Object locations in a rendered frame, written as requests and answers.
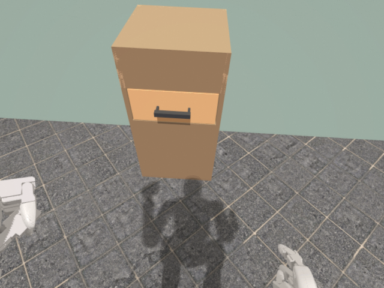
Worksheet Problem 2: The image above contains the drawer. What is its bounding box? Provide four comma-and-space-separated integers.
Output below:
127, 88, 219, 124

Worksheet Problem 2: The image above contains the handle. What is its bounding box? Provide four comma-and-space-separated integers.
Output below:
154, 106, 191, 119

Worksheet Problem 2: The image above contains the right robot hand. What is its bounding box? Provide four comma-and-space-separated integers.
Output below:
273, 244, 317, 288

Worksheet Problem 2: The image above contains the cabinet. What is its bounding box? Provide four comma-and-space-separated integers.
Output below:
111, 5, 232, 181

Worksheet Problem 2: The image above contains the left robot hand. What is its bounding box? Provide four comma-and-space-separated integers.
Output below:
0, 176, 41, 253

